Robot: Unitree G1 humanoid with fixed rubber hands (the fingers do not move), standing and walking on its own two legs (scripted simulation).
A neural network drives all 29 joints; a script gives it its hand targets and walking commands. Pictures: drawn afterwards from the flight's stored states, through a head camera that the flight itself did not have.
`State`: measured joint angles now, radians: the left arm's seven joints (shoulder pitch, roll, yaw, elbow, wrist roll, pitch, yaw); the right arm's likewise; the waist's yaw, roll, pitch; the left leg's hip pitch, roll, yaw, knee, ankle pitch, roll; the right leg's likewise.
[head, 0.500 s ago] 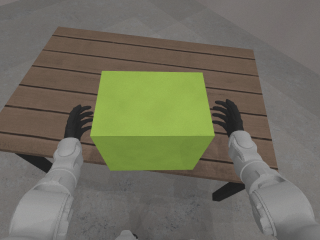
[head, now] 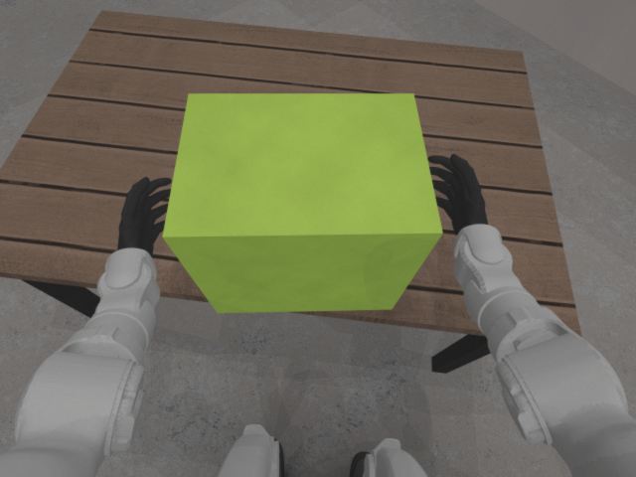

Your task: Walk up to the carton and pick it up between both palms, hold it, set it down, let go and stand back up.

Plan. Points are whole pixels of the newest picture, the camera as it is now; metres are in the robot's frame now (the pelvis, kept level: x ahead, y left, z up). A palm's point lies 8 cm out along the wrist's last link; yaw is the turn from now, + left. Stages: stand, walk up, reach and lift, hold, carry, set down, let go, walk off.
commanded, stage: reach and lift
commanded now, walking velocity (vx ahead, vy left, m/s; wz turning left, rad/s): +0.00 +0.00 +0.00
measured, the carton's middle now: (304, 216) +0.46 +0.06 -0.02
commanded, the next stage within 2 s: none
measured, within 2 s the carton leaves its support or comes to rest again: neither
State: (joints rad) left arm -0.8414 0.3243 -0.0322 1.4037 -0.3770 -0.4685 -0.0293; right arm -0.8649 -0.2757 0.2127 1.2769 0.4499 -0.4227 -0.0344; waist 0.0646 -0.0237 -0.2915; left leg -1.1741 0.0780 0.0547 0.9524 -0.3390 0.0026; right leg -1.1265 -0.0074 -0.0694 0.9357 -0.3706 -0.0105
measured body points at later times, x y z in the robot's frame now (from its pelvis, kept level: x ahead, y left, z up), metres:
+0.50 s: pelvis +0.01 +0.02 +0.00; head +0.14 +0.03 +0.43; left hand +0.43 +0.24 -0.01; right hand +0.46 -0.13 +0.01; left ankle +0.04 +0.12 -0.67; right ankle +0.02 -0.11 -0.67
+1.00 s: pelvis +0.01 +0.01 +0.01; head +0.15 +0.03 +0.44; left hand +0.43 +0.24 -0.01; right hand +0.46 -0.13 +0.01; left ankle +0.04 +0.12 -0.67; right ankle +0.02 -0.11 -0.67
